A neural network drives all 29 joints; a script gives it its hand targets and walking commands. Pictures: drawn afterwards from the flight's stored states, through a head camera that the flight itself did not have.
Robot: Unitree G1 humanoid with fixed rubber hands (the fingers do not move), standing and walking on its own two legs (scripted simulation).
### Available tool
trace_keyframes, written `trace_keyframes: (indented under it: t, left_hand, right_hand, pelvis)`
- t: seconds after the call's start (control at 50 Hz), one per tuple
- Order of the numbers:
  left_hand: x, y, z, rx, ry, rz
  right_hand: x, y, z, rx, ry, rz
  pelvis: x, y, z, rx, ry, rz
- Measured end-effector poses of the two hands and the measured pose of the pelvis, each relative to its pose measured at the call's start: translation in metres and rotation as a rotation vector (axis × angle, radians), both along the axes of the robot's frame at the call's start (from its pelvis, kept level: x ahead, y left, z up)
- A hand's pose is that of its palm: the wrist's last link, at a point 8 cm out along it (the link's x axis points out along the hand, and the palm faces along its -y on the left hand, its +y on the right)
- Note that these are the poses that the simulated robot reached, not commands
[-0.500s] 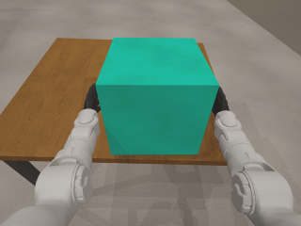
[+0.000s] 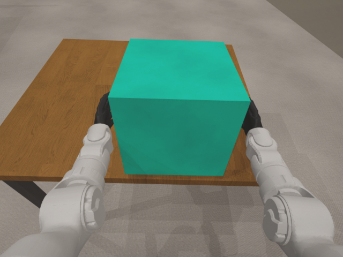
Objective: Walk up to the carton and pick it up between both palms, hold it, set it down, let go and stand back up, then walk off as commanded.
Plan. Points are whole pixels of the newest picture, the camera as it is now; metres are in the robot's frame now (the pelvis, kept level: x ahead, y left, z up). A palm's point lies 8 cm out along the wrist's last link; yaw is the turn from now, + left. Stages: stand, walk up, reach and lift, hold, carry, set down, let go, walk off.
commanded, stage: set down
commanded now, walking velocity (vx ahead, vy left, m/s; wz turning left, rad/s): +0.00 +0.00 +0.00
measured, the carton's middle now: (175, 106) +0.50 +0.02 +0.07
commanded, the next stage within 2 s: none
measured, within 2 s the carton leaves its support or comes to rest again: rests again in 0.26 s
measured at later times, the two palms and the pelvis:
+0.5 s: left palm (105, 123) +0.43 +0.21 +0.06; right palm (243, 124) +0.43 -0.16 +0.07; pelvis +0.01 +0.01 +0.00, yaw +0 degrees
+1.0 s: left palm (98, 143) +0.39 +0.23 +0.01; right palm (250, 142) +0.42 -0.19 +0.02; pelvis +0.00 +0.01 -0.01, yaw +0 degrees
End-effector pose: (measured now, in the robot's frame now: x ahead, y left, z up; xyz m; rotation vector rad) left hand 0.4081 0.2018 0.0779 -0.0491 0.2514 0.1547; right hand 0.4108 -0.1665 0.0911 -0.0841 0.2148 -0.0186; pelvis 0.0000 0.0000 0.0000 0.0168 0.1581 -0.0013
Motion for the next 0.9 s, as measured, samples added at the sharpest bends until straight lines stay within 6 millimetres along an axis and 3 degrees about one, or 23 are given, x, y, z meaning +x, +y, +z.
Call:
trace_keyframes:
  t: [0.32, 0.48, 0.68, 0.9]
  left_hand:
    - [0.005, 0.003, -0.011, 0.004, 0.027, 0.035]
    - [0.018, 0.005, -0.019, 0.056, 0.050, 0.044]
    - [0.027, 0.012, -0.037, 0.072, 0.064, 0.049]
    - [0.007, 0.023, -0.063, 0.095, 0.083, 0.066]
  right_hand:
    - [0.005, 0.003, -0.011, 0.019, 0.033, -0.007]
    - [0.018, 0.009, -0.018, 0.091, 0.044, -0.075]
    - [0.036, 0.008, -0.026, 0.058, 0.061, -0.043]
    - [0.026, -0.007, -0.062, 0.069, 0.105, -0.037]
  pelvis:
    - [0.002, 0.002, 0.000, -0.002, 0.006, -0.001]
    - [0.006, 0.008, -0.002, -0.011, 0.045, -0.001]
    - [0.008, 0.016, -0.004, -0.021, 0.114, -0.002]
    - [0.006, 0.017, -0.006, -0.022, 0.185, -0.003]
